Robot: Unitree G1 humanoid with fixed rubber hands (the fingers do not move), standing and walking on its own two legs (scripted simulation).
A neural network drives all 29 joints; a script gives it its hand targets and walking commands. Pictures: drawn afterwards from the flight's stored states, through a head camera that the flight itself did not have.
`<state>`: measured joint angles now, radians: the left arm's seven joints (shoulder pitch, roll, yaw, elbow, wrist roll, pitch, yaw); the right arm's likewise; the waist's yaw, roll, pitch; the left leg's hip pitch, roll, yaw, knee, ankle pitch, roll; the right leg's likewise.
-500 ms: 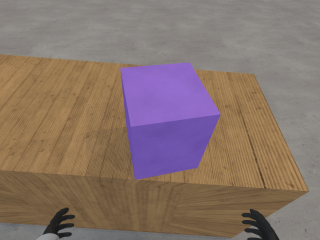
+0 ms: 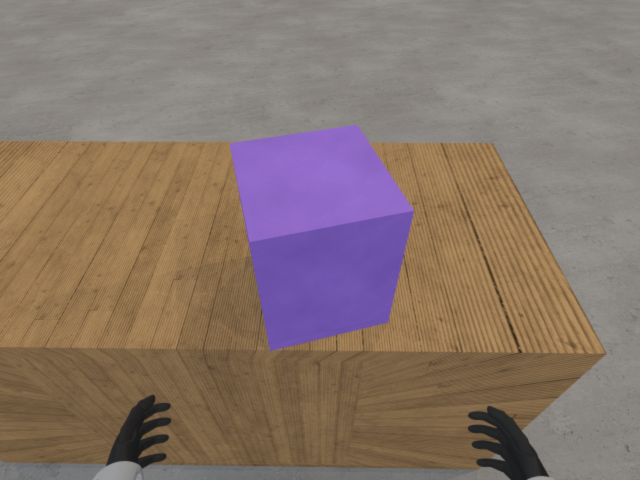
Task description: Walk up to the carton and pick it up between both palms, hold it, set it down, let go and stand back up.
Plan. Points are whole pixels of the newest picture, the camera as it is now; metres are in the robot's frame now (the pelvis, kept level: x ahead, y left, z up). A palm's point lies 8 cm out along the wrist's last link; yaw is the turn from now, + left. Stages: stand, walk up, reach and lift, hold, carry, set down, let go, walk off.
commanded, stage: reach and lift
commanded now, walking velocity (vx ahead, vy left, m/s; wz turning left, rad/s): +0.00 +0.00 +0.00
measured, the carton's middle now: (313, 238) +0.47 +0.01 +0.04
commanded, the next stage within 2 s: none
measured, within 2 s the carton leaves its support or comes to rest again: neither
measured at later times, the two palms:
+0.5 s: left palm (146, 412) +0.22 +0.22 -0.01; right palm (507, 396) +0.24 -0.24 -0.02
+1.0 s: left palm (182, 363) +0.27 +0.17 +0.02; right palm (521, 358) +0.27 -0.25 +0.02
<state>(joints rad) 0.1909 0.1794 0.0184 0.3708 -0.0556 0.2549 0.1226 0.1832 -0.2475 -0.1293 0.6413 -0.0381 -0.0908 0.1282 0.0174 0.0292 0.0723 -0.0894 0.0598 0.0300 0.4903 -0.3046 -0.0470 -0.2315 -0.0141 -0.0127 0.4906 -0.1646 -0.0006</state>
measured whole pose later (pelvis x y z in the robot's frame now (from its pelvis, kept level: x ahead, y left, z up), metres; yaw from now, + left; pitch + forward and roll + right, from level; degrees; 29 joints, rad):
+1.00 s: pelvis +0.04 +0.00 +0.01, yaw -2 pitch +0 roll -1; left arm 0.17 -0.03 -0.03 0.08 0.01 0.02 0.28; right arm 0.05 -0.44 0.09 0.57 0.43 -0.32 0.24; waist 0.05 -0.05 0.03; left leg -0.10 0.08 0.05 0.39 -0.30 -0.05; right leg -0.24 0.03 0.04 0.37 -0.13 0.00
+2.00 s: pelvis +0.02 +0.00 +0.01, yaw -1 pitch +3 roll +0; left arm -0.42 0.11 0.14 -0.05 -0.14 0.74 0.21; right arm -0.60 -0.51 0.05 0.50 0.42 0.31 0.07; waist 0.07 0.04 0.02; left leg -0.16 0.07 0.01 0.35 -0.24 -0.05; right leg -0.28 0.03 0.04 0.30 -0.07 -0.01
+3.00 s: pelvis +0.03 +0.00 +0.01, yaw +2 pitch +10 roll -1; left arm -0.78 0.14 0.13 0.43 -0.15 0.60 0.21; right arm -1.01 -0.49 0.04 0.97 0.36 0.28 0.10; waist 0.12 0.04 -0.06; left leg -0.32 0.06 -0.04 0.39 -0.24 -0.05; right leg -0.39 0.02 -0.01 0.28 -0.06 0.00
